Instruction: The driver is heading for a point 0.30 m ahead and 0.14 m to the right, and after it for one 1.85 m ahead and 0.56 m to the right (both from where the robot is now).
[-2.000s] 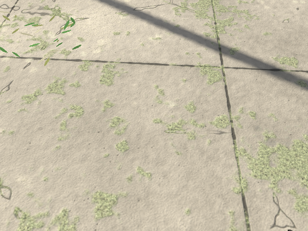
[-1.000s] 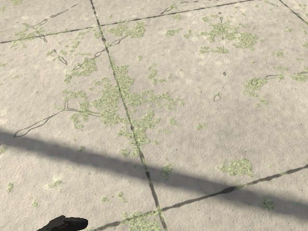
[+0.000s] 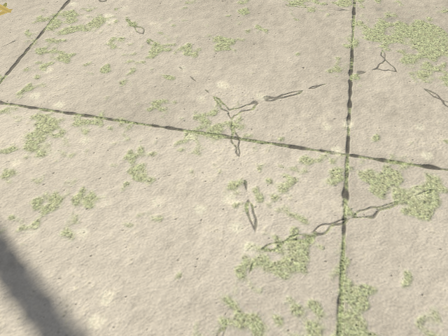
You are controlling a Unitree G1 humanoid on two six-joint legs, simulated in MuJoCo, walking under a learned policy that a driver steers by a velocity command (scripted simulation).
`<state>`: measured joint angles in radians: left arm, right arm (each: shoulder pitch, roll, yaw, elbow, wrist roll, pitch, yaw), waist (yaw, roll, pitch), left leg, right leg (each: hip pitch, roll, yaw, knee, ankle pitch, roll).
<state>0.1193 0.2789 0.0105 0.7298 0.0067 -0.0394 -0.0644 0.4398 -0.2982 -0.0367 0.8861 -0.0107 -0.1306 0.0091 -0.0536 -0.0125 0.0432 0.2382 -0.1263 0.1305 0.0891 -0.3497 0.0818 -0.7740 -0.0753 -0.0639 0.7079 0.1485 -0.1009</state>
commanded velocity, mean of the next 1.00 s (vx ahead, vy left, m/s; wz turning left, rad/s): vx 0.31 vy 0.00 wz -0.59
